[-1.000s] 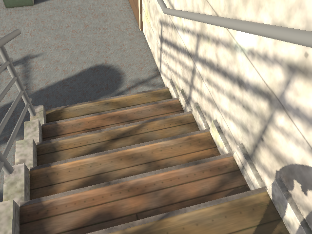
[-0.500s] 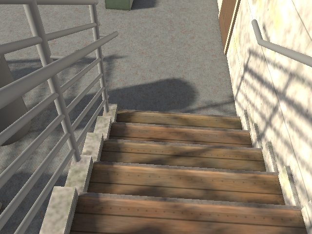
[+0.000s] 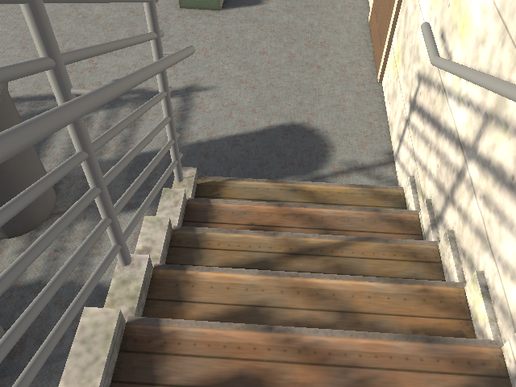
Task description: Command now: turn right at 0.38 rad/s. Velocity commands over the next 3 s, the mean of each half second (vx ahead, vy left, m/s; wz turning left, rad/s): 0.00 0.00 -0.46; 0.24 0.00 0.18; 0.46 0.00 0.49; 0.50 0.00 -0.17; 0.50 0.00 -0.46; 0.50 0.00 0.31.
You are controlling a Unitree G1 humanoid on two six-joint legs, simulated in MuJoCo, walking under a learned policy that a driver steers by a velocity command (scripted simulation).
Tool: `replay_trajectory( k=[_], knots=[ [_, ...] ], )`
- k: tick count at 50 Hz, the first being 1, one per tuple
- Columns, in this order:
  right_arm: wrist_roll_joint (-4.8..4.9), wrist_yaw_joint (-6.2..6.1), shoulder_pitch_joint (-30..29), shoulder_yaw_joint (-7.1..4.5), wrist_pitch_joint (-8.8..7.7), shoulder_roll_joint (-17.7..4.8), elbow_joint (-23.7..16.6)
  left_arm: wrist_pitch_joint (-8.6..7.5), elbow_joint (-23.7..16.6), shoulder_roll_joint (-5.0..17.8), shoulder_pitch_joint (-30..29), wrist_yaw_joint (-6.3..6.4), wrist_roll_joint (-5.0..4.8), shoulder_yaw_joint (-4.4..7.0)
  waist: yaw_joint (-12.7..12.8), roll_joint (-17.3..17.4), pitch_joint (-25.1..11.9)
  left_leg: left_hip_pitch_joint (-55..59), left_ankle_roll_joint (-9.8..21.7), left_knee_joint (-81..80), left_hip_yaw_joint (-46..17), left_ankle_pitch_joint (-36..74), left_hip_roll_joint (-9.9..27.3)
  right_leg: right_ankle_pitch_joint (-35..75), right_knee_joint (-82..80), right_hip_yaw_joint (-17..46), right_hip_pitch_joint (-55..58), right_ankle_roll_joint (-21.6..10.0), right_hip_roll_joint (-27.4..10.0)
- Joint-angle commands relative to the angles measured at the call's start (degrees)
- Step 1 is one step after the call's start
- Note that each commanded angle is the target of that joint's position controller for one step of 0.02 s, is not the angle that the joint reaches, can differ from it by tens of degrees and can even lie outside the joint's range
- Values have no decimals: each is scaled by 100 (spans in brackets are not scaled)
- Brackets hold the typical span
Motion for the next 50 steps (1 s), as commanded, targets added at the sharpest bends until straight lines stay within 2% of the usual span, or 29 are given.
replay_trajectory(
  k=[1,2,4,5,7,9,11,13,15,18,19,21,22,23,24,26,28,29,30,32,33,35,38,39,41,44,46,48,50],
  knots=[
    [-74,-247,313,-226,38,-582,-425,-116,-498,526,255,58,116,127,-209,50,-476,631,954,-501,-779,1590,918,2055,-311,306,-218,-702,-204],
    [-66,-286,32,-199,65,-500,-545,-100,-521,575,495,47,125,159,-9,-126,-494,145,678,-86,-424,1119,624,2300,-563,672,221,-1045,-369],
    [-132,-306,-490,-156,53,-324,-905,-166,-675,1026,926,47,52,332,496,-1491,-576,-1747,-365,2106,367,-1863,-372,3095,-1753,2932,1543,-2245,-1562],
    [-199,-344,-414,-71,98,-191,-777,-255,-656,1044,1147,106,52,381,729,-936,-625,-2525,-568,3213,-252,-1914,-115,2099,-1855,3506,1898,-2142,-1825],
    [-357,-341,-256,-54,173,-185,-738,-241,-851,769,674,113,-39,349,528,-292,-483,-3384,-888,3854,-390,-1124,42,2198,-1411,3126,1966,-1854,-1570],
    [-459,-336,-127,73,227,-19,-666,-201,-1020,539,334,113,-132,259,395,-283,-572,-3064,-1055,3746,-197,-695,299,2245,-1343,2728,1294,-1733,-1249],
    [-337,-250,405,129,282,41,-453,-193,-1166,633,-6,139,-113,246,95,-445,-478,-1899,-1039,3125,348,-216,355,1780,-1544,2179,26,-1589,-728],
    [-323,-38,366,158,337,30,-536,-202,-1249,915,-340,97,38,241,-78,-561,-444,-632,-1042,2711,677,-26,409,1722,-1694,2073,-898,-1440,-564],
    [-278,41,438,247,377,89,-558,-220,-1284,912,-332,59,99,251,111,-673,-592,-495,-1050,1943,691,-401,357,1729,-1618,2362,-505,-1453,-698],
    [-119,0,524,235,356,12,-592,-187,-1240,961,-156,78,68,272,351,-819,-694,-428,-955,636,516,-324,195,2070,-1494,3140,341,-1604,-1023],
    [-29,27,906,179,326,-93,-490,-139,-1292,964,-408,74,4,263,185,-802,-816,-110,-787,-20,585,83,100,2148,-1393,3197,495,-1631,-1039],
    [-104,-50,1589,-91,256,-510,-214,-51,-1134,618,-106,12,-77,113,-113,-391,-915,1594,-156,-1340,190,1515,310,1890,-713,3023,-246,-1311,-699],
    [-164,-201,1964,-242,199,-1071,-143,-54,-1319,-134,317,29,-170,-44,193,660,-1286,2923,1334,-1402,-1353,4511,1729,-313,644,1568,-1641,-506,352],
    [-593,-125,2250,-311,200,-1090,-81,-67,-1652,-64,-19,157,-146,5,-295,931,-588,3526,2818,-1941,-3265,5331,3056,-2291,1679,1111,-4183,76,1202],
    [-766,-154,2343,-156,192,-607,51,0,-1572,23,-486,217,13,22,-458,-90,-73,3130,2620,-2323,-3274,4989,3339,-1702,2375,1339,-4768,256,574],
    [-309,85,1137,83,214,233,-112,178,-1158,382,-62,332,84,150,110,274,-382,1756,1668,-2004,-1637,4909,2168,-562,3963,969,-3786,490,496],
    [-296,242,916,5,147,34,1,248,-1070,182,467,86,363,53,451,383,-484,552,1115,-1783,-585,5522,1370,252,5504,293,-3117,467,619],
    [-333,357,1014,76,82,128,179,259,-823,160,922,-107,371,63,550,77,-451,174,851,-1911,-303,4027,1090,584,5398,287,-2755,470,367],
    [-249,396,1292,70,-32,154,255,208,-763,372,990,-189,286,115,285,141,-249,343,752,-2222,-344,1776,944,800,4610,266,-3062,514,177],
    [-356,272,2711,-98,-241,-326,981,199,-813,324,434,-193,291,94,-416,510,181,1451,1123,-2836,-1477,-805,1395,916,3881,232,-4199,498,-83],
    [-454,230,3058,-76,-298,-237,1278,205,-914,142,49,-141,242,33,-530,407,282,2111,1239,-2841,-1914,-919,1664,1167,3324,430,-4811,468,-264],
    [-481,288,2977,60,-312,24,1524,216,-948,-206,-390,-110,218,-115,-451,491,76,2104,1287,-2860,-1894,-433,1694,1589,2840,295,-4432,416,-549],
    [-392,265,2484,155,-296,169,1508,185,-890,-170,-734,-210,328,-154,-393,448,188,881,1248,-3044,-1430,-37,1374,1979,2021,-124,-2963,364,-653],
    [-339,217,2495,213,-303,263,1548,180,-919,-191,-893,-197,316,-146,-401,521,237,573,1203,-3146,-1376,49,1333,1888,1709,-262,-2507,321,-629],
    [-449,134,2574,163,-335,24,1743,155,-794,-32,-449,-127,240,-65,-198,666,167,489,1144,-3016,-1380,50,1427,1826,1965,-149,-1997,211,-611],
    [-434,38,2829,250,-408,283,1900,89,-999,5,-786,42,188,-11,-375,636,270,820,1155,-2659,-1676,-83,1496,1108,1712,-191,-1860,188,-598],
    [-310,98,3163,172,-386,151,1942,-7,-1241,-218,-1530,96,95,-55,-777,578,446,1142,1278,-2534,-1875,-545,1455,-293,558,-539,-1615,201,-230],
    [-201,135,3230,76,-311,81,1853,-100,-1247,-399,-1588,133,85,-68,-733,906,459,1011,1432,-2273,-1978,-259,1365,-966,-2,-734,-922,135,58],
    [-183,107,2696,-37,-202,-109,1635,-236,-1164,-346,-1266,176,-43,-48,-345,844,360,811,1520,-1679,-2104,914,1239,-33,-1079,-809,-12,26,285]
  ],
)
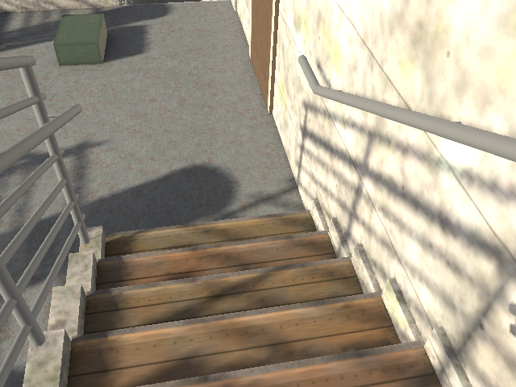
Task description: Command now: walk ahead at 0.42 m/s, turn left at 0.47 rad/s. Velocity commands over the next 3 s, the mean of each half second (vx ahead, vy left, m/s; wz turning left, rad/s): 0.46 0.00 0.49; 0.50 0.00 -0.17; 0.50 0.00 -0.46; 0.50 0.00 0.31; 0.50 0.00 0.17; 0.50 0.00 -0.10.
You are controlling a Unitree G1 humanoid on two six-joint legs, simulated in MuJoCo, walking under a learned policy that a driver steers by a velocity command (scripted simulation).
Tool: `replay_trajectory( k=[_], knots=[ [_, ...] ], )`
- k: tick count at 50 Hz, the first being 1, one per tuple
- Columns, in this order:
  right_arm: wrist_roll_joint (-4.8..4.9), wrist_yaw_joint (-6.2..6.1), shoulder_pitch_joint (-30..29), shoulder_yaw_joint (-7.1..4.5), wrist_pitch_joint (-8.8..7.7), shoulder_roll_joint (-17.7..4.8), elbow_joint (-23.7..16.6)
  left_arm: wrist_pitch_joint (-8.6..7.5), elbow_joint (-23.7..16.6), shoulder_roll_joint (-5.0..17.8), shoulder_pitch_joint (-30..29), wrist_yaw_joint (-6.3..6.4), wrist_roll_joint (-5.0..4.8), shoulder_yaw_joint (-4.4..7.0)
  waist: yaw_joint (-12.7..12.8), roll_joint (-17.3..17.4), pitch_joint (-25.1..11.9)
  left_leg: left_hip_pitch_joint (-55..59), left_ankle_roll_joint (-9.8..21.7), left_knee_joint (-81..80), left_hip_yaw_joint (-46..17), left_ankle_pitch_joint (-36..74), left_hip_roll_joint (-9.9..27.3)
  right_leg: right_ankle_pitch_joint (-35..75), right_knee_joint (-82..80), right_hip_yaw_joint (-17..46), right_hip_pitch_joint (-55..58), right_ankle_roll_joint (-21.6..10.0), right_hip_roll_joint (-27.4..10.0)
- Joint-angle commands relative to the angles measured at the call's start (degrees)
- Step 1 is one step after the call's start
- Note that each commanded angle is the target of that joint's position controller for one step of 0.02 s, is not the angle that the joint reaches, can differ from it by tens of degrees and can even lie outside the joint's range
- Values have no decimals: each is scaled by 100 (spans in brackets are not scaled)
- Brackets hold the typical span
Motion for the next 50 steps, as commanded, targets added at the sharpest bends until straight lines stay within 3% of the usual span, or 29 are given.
replay_trajectory(
  k=[1,2,3,4,5,7,8,12,13,15,17,20,25,27,29,30,31,32,33,34,35,36,39,40,41,42,44,48,50],
  knots=[
    [-35,34,-719,-317,89,-1128,-529,-359,-414,349,-32,108,-187,158,820,621,689,-1101,1276,129,-1724,1455,1018,656,-1169,-130,1446,-231,330],
    [-167,90,-1171,-305,24,-942,-684,-460,-80,818,1088,162,-182,357,1381,4,236,-2309,905,1651,-1401,1330,523,1114,-1038,321,3055,-487,-117],
    [-73,129,-765,-137,-115,-174,-832,-508,312,1368,2325,283,31,477,1338,-1132,-508,-3687,307,3859,-331,-852,-498,4266,-886,1993,4552,-1438,-1642],
    [69,93,-410,-125,-309,-39,-1043,-517,441,1607,2816,-9,342,512,1126,-1269,-395,-5140,70,5089,-524,-1229,-650,5253,-1236,3538,4660,-2688,-2821],
    [135,16,-867,-266,-247,-548,-998,-428,561,1406,2359,-202,407,596,1120,-521,766,-5923,-71,5934,-673,-556,-258,4586,-1483,3360,3728,-2634,-2894],
    [-77,57,-963,-256,6,-531,-732,-342,274,132,1087,-364,15,148,684,4,578,-5165,-97,5727,-198,847,411,3162,-1566,1550,2261,-1768,-1956],
    [-249,155,-919,-137,100,-240,-631,-272,165,-454,603,-287,96,-29,554,-207,628,-4658,-12,4976,-137,1571,671,2781,-1602,966,1587,-1335,-1495],
    [-163,574,-1239,-126,72,-445,-473,-329,601,236,845,35,290,59,690,-360,793,-3402,-20,3972,483,3099,727,2294,-1450,129,-61,-946,-1123],
    [-270,554,-1682,-85,1,-514,-630,-452,732,-46,1046,125,338,-56,850,-217,722,-3755,-20,2807,62,4243,880,1943,-1262,120,491,-650,-1032],
    [-155,394,-2470,-98,-107,-773,-691,-576,985,-11,1652,182,227,-151,1137,-190,657,-3485,-140,1427,290,5428,713,1765,-677,-174,600,-448,-877],
    [-117,354,-2770,-80,-52,-785,-789,-488,1265,126,1997,33,301,-214,958,-595,800,-2699,-181,1519,747,5263,619,1901,-614,-110,52,-559,-1050],
    [-186,324,-3452,29,76,-798,-1133,-311,1631,244,2472,-184,201,-247,1099,-342,1367,-3405,-303,1039,504,4018,747,1844,-318,744,1017,-1009,-1552],
    [-201,234,-3801,147,204,-835,-1228,-197,1960,453,2423,-182,186,-187,1191,-168,1667,-1864,-503,676,1070,2840,493,2040,95,668,845,-1123,-1419],
    [-210,250,-2797,74,273,-1126,-930,-138,1970,823,2058,-266,367,-60,869,-179,1679,-931,-357,-396,819,2650,711,2134,1272,624,1006,-1144,-1438],
    [-162,192,-754,-238,157,-1659,-135,-34,2254,1025,2418,-608,517,36,307,588,1043,2051,-118,-1401,1319,4036,472,2040,3511,159,229,-906,-771],
    [-318,175,502,-350,207,-1833,124,-8,2437,586,3134,-841,532,-27,107,1257,-266,4722,1101,206,375,7329,1491,-952,6076,-37,-1430,-476,-107],
    [-435,108,928,-461,259,-2104,334,-118,1961,330,2742,-925,170,-27,27,841,-1234,5754,1527,1122,-202,8726,2260,-2436,7408,153,-2355,-358,34],
    [-447,-1,909,-481,262,-1866,393,-192,1433,262,1831,-928,-25,-106,-192,235,-672,5429,1314,776,-280,7318,2446,-2153,6850,434,-3270,-405,-245],
    [-238,2,210,-505,284,-1851,199,-267,1109,349,1200,-840,-77,-72,-36,62,186,4052,1240,100,-342,5490,2469,-1761,6272,467,-3522,-448,-453],
    [-103,47,-420,-408,347,-1512,79,-291,944,619,896,-726,-35,49,261,-62,799,2678,1242,-359,-471,3560,2414,-1512,5910,522,-3584,-525,-525],
    [-206,-16,-1539,-89,226,-556,-402,-389,1032,445,1050,-611,143,11,752,-435,1213,907,932,-635,81,3441,2107,271,3718,1041,-2667,-718,-1002],
    [-171,-47,-1840,16,145,-320,-535,-372,1252,313,997,-573,178,60,932,-468,1462,-560,962,-975,495,3429,1828,1282,2265,854,-1561,-752,-1043],
    [-159,-109,-983,-53,-50,-729,-222,-199,1310,139,1515,-624,249,78,1141,274,1003,-1523,1189,-740,600,3416,1603,1847,2239,341,-435,-637,-529],
    [-325,-98,-1140,-61,-109,-802,-205,-221,1332,39,1584,-665,298,28,1255,116,982,-1694,1090,-436,714,3336,1649,2241,2303,437,-264,-636,-521],
    [-299,-202,-885,74,-197,-303,-68,-211,1039,-43,866,-648,313,-60,918,-29,1043,-480,849,-274,622,2743,1786,3550,871,1167,-1621,-613,-1021],
    [-257,-269,-547,120,-221,-307,77,-185,914,86,555,-598,191,-54,733,94,1138,170,807,62,486,2742,1852,4029,235,1211,-2246,-542,-1048],
    [-435,-246,-703,144,-154,-496,21,-176,1112,317,621,-538,67,-36,864,27,892,-1299,340,566,1293,1653,1141,5792,-399,643,-246,-502,-666],
    [-299,-259,-488,170,-47,-666,-39,-23,479,841,-495,-562,296,107,698,-48,1564,-939,144,1140,970,1035,1643,3942,-753,257,-135,-534,-594],
    [-233,-342,-30,46,107,-918,217,-63,498,684,-641,-491,338,112,473,48,1718,310,-34,1776,828,1513,1795,3337,-1615,126,-466,-606,-688]
  ],
)
Over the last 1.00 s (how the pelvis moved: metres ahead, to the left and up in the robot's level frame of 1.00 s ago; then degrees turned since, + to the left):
0.03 -0.01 0.02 -7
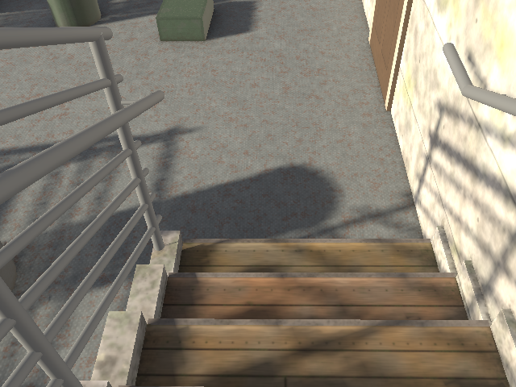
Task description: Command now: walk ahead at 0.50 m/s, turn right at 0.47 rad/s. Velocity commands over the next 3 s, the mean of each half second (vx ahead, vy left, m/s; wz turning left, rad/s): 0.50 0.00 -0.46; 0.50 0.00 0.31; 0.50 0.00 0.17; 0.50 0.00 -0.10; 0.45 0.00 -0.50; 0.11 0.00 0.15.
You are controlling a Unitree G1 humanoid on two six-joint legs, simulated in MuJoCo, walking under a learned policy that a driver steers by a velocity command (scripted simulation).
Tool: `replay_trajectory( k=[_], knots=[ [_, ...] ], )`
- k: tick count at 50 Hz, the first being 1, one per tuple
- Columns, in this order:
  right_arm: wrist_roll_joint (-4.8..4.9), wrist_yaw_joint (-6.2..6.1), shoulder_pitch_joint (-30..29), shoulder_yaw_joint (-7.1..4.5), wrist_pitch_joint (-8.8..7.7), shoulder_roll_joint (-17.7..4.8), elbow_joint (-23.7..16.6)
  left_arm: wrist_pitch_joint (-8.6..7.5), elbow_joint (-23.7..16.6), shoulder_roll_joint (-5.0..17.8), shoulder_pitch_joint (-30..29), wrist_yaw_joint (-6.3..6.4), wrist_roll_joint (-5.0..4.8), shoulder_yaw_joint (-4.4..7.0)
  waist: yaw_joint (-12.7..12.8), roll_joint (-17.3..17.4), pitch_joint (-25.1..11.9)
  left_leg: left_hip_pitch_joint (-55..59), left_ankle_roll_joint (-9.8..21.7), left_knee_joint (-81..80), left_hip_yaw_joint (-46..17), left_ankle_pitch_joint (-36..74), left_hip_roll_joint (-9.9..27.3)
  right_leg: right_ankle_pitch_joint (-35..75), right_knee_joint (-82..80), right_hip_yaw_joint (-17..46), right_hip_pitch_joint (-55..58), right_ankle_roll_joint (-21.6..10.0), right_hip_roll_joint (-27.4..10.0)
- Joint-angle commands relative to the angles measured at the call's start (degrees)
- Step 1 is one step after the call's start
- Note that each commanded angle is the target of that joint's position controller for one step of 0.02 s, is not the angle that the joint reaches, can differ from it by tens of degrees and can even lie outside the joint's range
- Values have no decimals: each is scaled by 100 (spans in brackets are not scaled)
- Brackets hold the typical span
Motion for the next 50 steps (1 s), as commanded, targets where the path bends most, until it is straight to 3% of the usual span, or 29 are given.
replay_trajectory(
  k=[1,3,4,6,7,8,10,12,15,17,19,22,25,26,27,28,29,30,31,32,33,35,37,40,43,45,46,47,50],
  knots=[
    [60,-35,82,-241,124,-1040,-50,-69,66,433,325,85,-46,176,280,212,1024,-472,784,-5,-1002,4609,1409,-348,-961,-465,862,-6,51],
    [-90,387,-174,-410,194,-1508,-204,-180,1002,1239,3330,157,-94,621,1569,-918,136,-2094,533,3479,-303,4579,378,1130,-628,-991,4393,-415,403],
    [-114,672,1149,-162,205,-338,3,-87,984,1791,3820,67,-168,675,961,-1648,-1893,-3679,38,5886,-597,245,-146,4265,969,988,7179,-1942,-798],
    [392,660,-1588,-307,-44,-1017,-1526,-128,1203,1673,4466,11,-219,730,2023,-800,-914,-6930,-207,6875,-1261,-8,-121,1492,61,2833,7216,-2320,-1590],
    [480,502,-1972,-306,-56,-1053,-1734,-194,1185,1366,3794,-13,-360,615,1688,-35,-157,-7381,150,6284,-1593,859,193,-1185,-421,3342,5836,-1956,-1705],
    [271,322,-1659,-273,-124,-918,-1629,-231,941,536,2555,-22,-149,291,877,868,434,-6204,517,5078,-2055,2214,661,-1781,-468,2792,3415,-1563,-1494],
    [-64,194,-1390,-102,-26,-322,-1458,-278,523,-330,1083,79,32,-109,50,663,1050,-4429,997,2714,-2325,3945,1169,-2918,-1130,2143,-63,-1450,-825],
    [19,234,-1587,-116,120,-304,-1376,-418,376,-22,1004,184,-199,-131,197,333,669,-2802,660,1071,-1539,5299,835,-3403,-1078,1347,-1342,-1496,-54],
    [98,433,-1228,-26,90,-452,-1405,-468,639,610,1924,129,60,-92,131,249,300,-2054,172,1794,-1047,5593,424,-1832,355,1320,-1788,-1352,269],
    [-103,422,-2663,-20,108,-871,-1857,-516,1228,-44,3543,384,31,-219,1153,238,476,-5589,-43,314,-2135,6225,665,-3180,1462,2660,1719,-1471,-64],
    [34,459,-3277,60,184,-851,-1868,-434,1298,-321,4036,530,-139,-243,1561,602,509,-6134,-37,-1862,-2205,7342,751,-4024,1897,3011,2559,-1330,13],
    [-5,473,-3041,58,320,-822,-1917,-256,722,427,2510,153,121,-185,741,-197,736,-1663,237,-942,-1189,7823,517,-5259,1156,2333,-1762,-1151,315],
    [-29,424,-2509,-113,274,-1303,-1689,-288,545,411,2391,244,-113,-140,687,-41,1020,-1529,190,-2090,-1070,5936,495,-4384,2185,2376,-474,-910,148],
    [917,133,-2763,-249,139,-1139,-1607,-40,669,814,2684,572,-596,160,1165,-277,724,-1903,250,-3271,-852,5921,193,-2720,2723,1371,962,-702,565],
    [133,309,-1783,-235,187,-1530,-1171,-86,740,245,2483,258,61,-149,488,258,769,-746,502,-3830,-1014,6271,489,-2781,3595,2256,652,-619,110],
    [238,348,-252,-615,68,-1882,-724,-91,787,325,2647,-78,126,-83,-88,454,177,858,730,-3503,-526,5957,268,-1436,4871,1605,325,-470,364],
    [26,411,1403,-712,74,-1991,-311,-147,1122,-58,3472,-300,106,-79,-369,1361,-956,3282,1871,-1501,-1187,8417,972,-3998,7883,1051,-1436,77,1118],
    [-1,582,775,-679,101,-2316,-604,-182,871,-320,3895,-362,-101,-110,326,1424,-1560,3744,2820,-1290,-2904,10028,1918,-6343,9438,323,-2962,349,1329],
    [-47,590,543,-748,133,-2149,-699,-189,37,90,2558,-236,-233,-66,-262,1078,-1138,3482,3081,-2291,-4199,7110,2346,-6133,9397,179,-4255,503,1100],
    [182,542,285,-627,127,-1694,-611,-148,-284,420,1447,-5,-302,14,-336,621,-214,2351,2725,-2835,-4432,4481,2427,-5428,8970,242,-4945,462,707],
    [99,550,-438,-345,126,-919,-776,-135,-240,427,1501,190,-225,-23,164,-85,224,865,2345,-3063,-4069,3494,2139,-4166,8031,709,-4335,231,233],
    [80,426,-1598,-104,-103,-382,-1086,-111,-179,1,1526,349,-9,-141,1007,261,924,-2368,2085,-3652,-3149,4040,1242,-2204,5146,894,-2314,-59,-476],
    [396,303,-1212,-118,-226,-684,-955,-47,-121,-59,1178,253,60,-122,567,315,647,-3305,2157,-3845,-2358,3628,690,-1618,3238,287,-828,206,-253],
    [11,422,-380,-259,-249,-1337,-700,-97,-175,-142,1066,92,54,-238,529,415,57,-3194,2129,-2638,-2433,5117,488,-1266,3534,59,-54,561,84],
    [153,38,1582,-58,-301,-400,-7,-68,-737,121,-629,189,211,-206,-553,362,140,1472,2195,-1300,-4071,4191,913,-1138,1841,1120,-4492,811,-79],
    [167,-101,2088,-149,-170,-425,222,-58,-874,-11,-1382,192,155,-277,-824,522,291,2205,2106,-955,-4695,4321,925,-1243,1135,1156,-5462,850,-94],
    [291,-74,1530,-55,-120,-148,-51,-66,-757,67,-1376,95,159,-317,-718,85,307,672,1969,-767,-4069,3778,474,308,-24,804,-3921,695,-84],
    [160,87,1112,20,-86,-195,-227,-48,-911,-182,-1366,77,147,-373,-480,354,339,-1946,1828,-1055,-3481,3141,117,1120,219,168,-1383,523,79],
    [44,266,100,-105,-162,-813,-619,15,-1104,89,-676,57,31,-244,262,599,661,-4981,1597,-1152,-3131,1868,-129,485,1343,-322,2050,422,277]
  ],
)
Over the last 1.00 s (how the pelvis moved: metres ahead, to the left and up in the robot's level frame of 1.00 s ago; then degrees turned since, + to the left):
0.47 0.04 -0.27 8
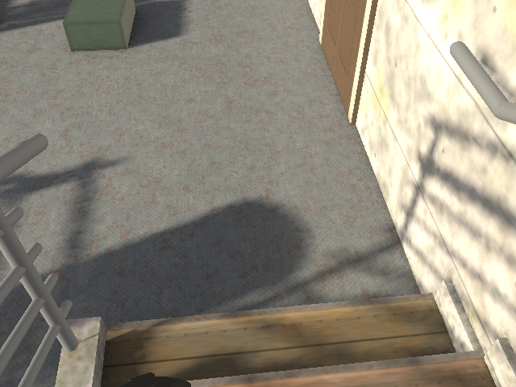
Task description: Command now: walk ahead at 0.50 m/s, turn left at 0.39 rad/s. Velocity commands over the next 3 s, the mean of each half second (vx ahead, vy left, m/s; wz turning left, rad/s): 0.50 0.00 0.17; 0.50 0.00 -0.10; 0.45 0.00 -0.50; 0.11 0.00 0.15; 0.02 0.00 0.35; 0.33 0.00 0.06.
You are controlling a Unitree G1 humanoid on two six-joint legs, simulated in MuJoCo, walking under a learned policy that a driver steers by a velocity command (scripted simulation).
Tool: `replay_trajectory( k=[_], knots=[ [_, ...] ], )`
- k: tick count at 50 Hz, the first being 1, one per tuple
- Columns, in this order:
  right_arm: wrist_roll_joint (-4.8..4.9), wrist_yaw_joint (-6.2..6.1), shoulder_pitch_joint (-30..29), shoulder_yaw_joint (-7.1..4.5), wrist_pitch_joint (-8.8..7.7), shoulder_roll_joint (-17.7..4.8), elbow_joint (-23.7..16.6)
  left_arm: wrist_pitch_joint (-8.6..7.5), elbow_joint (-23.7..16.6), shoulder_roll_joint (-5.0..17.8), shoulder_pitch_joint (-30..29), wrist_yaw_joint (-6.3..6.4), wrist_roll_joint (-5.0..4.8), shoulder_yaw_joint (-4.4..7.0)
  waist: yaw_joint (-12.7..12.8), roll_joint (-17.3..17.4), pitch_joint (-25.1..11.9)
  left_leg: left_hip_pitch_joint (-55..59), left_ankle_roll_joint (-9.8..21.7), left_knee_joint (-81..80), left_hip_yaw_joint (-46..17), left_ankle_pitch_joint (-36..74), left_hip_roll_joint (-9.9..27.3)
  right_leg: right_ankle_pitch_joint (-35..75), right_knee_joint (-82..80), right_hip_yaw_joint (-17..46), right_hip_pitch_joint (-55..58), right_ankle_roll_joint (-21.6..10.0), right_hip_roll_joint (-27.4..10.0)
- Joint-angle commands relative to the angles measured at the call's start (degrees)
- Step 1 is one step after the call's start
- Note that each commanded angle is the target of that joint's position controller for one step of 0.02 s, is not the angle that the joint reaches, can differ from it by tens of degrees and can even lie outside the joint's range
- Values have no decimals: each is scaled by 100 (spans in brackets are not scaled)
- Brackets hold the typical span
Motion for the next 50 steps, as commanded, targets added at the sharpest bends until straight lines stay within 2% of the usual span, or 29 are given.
replay_trajectory(
  k=[1,3,4,5,6,7,8,9,10,12,14,17,20,23,25,30,31,33,34,35,36,37,38,40,41,43,45,47,50],
  knots=[
    [59,-11,-403,-220,-130,-1056,-434,6,-498,704,-46,-7,-185,227,631,238,1079,-2872,733,-1168,-1608,1228,927,-613,-164,-631,2921,-8,268],
    [260,-135,96,-285,-51,-900,-132,25,-393,708,-329,3,-182,276,211,379,1286,-598,578,-427,-1790,2595,959,-1250,-2145,-522,2302,-140,380],
    [206,-52,-149,-293,46,-966,-66,-18,79,811,449,28,-313,384,534,354,1157,-149,520,531,-1759,2940,883,-324,-3099,-306,2782,-231,168],
    [107,225,-78,-308,116,-980,-4,-135,525,1114,2106,53,-330,572,1229,226,630,-805,302,1889,-1236,4083,606,384,-2618,-703,4590,-534,6],
    [31,468,95,-201,86,-513,27,-184,1181,1437,4593,18,-200,792,1890,-751,-666,-2628,-103,4359,-890,2555,298,2716,-990,-198,7630,-1526,-777],
    [176,594,1055,-163,96,-208,36,-156,1085,1731,4336,-244,-206,816,1203,-1150,-2081,-4054,-206,6528,-264,-404,228,4860,495,655,9094,-2614,-1898],
    [212,579,-70,-257,140,-680,-614,-43,936,1699,3876,-262,-64,898,1704,-607,-1570,-5493,-402,6818,-90,-270,332,2495,-364,1835,8784,-2771,-2197],
    [339,416,-934,-352,183,-930,-864,51,907,1450,3413,-216,-122,843,1736,-205,-514,-6159,-383,6634,-108,242,649,318,-995,1946,7455,-2550,-2345],
    [296,227,-1049,-337,214,-924,-859,69,794,692,2827,-162,31,587,1346,572,311,-5764,-231,5604,-561,1655,1000,-1250,-1398,1633,5578,-2176,-2084],
    [106,126,-1388,-223,207,-396,-969,-132,658,-52,1911,67,-77,304,479,388,1084,-3794,133,2814,-513,3527,1797,-1374,-2103,586,2360,-1758,-1142],
    [-81,283,-1812,-205,233,-260,-887,-311,780,98,1888,194,-313,304,737,271,904,-2189,112,679,139,4951,1650,-2075,-2273,-249,993,-1739,-421],
    [-77,509,-1651,-170,241,-386,-826,-366,1306,772,2759,68,-73,404,648,-81,677,-1602,-174,861,276,5711,1480,-1982,-1447,30,903,-1770,-457],
    [-99,299,-3346,-196,261,-850,-1364,-460,1940,299,4094,306,-143,223,1561,166,999,-5354,-480,-1022,-655,6245,1892,-2764,-567,1264,4546,-1851,-1025],
    [-81,319,-3841,-21,246,-679,-1499,-388,1937,289,4158,237,-93,83,1485,-11,1059,-2721,-369,-1878,83,7826,1750,-3637,-520,676,2160,-1578,-389],
    [-149,352,-3824,-64,284,-983,-1612,-367,1812,306,3785,156,-59,85,1351,1,1171,-1524,-280,-1609,388,7431,1543,-4190,-535,542,1052,-1499,-259],
    [-158,367,-4965,-37,318,-966,-1982,-294,1991,579,4369,443,-262,309,2072,-59,1396,-1727,-447,-3704,457,5709,1613,-3089,424,893,3366,-1238,-402],
    [-149,357,-4753,-82,271,-973,-1905,-183,1990,636,4284,379,-313,344,1986,-182,1291,-988,-372,-3825,590,5268,1518,-2543,660,849,3232,-1239,-421],
    [25,282,-2390,-454,198,-1553,-958,-12,2178,756,4083,28,14,364,980,334,734,1902,-73,-4107,723,6745,1546,-2314,2657,387,2186,-886,-197],
    [5,177,-535,-702,148,-2111,-568,-30,2121,513,4090,-181,-27,356,253,910,-70,4446,517,-3267,686,8389,1891,-2979,4390,-153,656,-369,278],
    [-26,259,331,-821,311,-2485,-225,-33,2217,62,4877,-344,-262,354,410,1695,-1766,6390,1613,-1554,-82,10553,2988,-7075,7306,-568,-151,43,701],
    [-89,290,568,-872,339,-2344,-234,-171,1556,610,3719,-396,-463,475,48,1424,-1513,6246,1764,-1812,-856,10234,3136,-7357,8310,-547,-1511,117,720],
    [41,253,279,-793,266,-2037,-307,-296,1052,573,2465,-283,-476,436,-164,948,-807,5542,1778,-2492,-1003,7973,3389,-6916,8061,-571,-2619,60,467],
    [104,236,-568,-597,231,-1411,-536,-352,842,662,2069,-111,-453,443,210,-19,-240,4001,1451,-3023,-818,6346,3427,-6062,6681,-288,-2351,-88,27],
    [138,94,-1960,-251,41,-481,-920,-324,945,18,2278,124,-223,320,1281,-200,736,472,1100,-3679,-94,5478,2888,-3711,3914,319,-386,-589,-577],
    [157,29,-2151,-245,-27,-540,-962,-229,925,-117,1996,126,-121,323,1314,412,1391,-601,1120,-3974,125,5323,2621,-3421,3484,42,-96,-727,-534],
    [348,-48,-1517,-217,-104,-717,-771,-147,1170,-79,2444,23,-59,436,1277,487,897,-1025,1261,-4158,161,5103,2477,-2303,2474,-180,621,-675,-283],
    [20,-46,-1396,-260,-113,-729,-682,-139,1132,-238,2539,-56,-42,339,1322,320,597,-930,1186,-3438,357,5555,2524,-1489,2361,-24,625,-551,-285],
    [20,-202,-883,-48,-176,-205,-492,-196,842,85,1468,14,-72,354,733,126,653,647,872,-2788,220,4531,2665,-78,618,446,-1006,-349,-640],
    [-128,-63,-793,8,-57,-447,-438,-93,581,341,946,29,-251,331,776,348,859,-1361,472,-2559,884,3025,2061,1289,196,-165,1400,-370,-288]
  ],
)
Over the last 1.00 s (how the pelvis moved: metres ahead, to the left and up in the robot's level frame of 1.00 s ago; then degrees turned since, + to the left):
0.59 -0.04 -0.32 -2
